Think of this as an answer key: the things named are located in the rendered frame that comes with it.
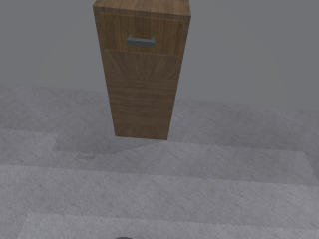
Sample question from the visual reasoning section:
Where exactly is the cabinet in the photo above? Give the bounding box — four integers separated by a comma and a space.
93, 0, 191, 140

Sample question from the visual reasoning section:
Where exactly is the handle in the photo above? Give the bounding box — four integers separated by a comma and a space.
127, 34, 155, 48

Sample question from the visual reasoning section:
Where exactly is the drawer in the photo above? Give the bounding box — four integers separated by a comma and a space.
100, 12, 184, 56

